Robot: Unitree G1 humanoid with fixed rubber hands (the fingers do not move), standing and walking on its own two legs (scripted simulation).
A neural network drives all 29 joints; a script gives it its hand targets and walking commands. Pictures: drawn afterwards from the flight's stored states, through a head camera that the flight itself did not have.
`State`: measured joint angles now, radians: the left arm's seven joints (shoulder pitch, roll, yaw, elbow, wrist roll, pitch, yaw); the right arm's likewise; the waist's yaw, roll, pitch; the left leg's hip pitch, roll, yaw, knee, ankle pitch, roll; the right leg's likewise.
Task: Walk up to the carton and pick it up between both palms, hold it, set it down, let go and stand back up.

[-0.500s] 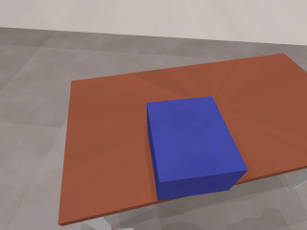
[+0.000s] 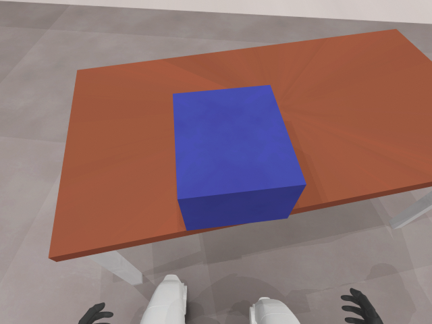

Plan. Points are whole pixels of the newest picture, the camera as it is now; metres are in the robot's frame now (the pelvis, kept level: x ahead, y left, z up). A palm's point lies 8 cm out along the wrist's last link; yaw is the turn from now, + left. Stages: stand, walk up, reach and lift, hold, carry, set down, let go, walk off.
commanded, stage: walk up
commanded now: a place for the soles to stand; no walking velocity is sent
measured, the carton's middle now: (229, 155) +0.48 -0.02 -0.06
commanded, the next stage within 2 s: none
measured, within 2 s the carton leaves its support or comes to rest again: neither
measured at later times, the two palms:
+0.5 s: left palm out of the picture +0.02 +0.18 -0.10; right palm out of the picture +0.05 -0.29 -0.11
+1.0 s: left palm out of the picture +0.03 +0.15 -0.10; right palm (368, 292) +0.18 -0.27 -0.09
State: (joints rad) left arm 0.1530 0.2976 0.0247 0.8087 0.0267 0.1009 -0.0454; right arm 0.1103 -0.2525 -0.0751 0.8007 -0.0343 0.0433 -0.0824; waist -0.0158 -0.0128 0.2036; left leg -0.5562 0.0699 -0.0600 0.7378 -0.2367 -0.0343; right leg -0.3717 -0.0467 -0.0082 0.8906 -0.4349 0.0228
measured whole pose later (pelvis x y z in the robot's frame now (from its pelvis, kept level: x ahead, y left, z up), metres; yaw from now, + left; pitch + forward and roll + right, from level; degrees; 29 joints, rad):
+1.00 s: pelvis +0.05 -0.08 +0.04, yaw +11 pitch -2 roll +0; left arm 0.30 0.19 -0.03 0.93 0.02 -0.01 0.00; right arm 0.16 -0.17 0.03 0.94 -0.02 0.00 -0.01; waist 0.02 0.01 0.07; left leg -0.27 0.03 0.02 0.59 -0.28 -0.01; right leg -0.18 0.03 -0.09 0.56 -0.35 -0.06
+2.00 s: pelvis +0.03 +0.00 +0.03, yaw +3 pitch +0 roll -2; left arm 0.32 0.22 0.03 0.91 0.04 -0.03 0.09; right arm 0.01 -0.29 -0.02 0.94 -0.03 0.08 0.01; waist 0.05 0.05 0.15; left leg -0.47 0.09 -0.03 0.86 -0.43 -0.04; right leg -0.30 0.01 0.07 0.62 -0.32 0.05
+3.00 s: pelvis -0.02 +0.05 +0.04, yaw +0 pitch -3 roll -1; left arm 0.30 0.24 -0.03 1.01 0.03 0.00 0.01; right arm 0.31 -0.19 0.02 0.98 -0.03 -0.01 -0.01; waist -0.01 -0.02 0.05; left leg -0.26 0.01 -0.03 0.56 -0.24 0.00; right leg -0.09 0.01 -0.08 0.50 -0.36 -0.03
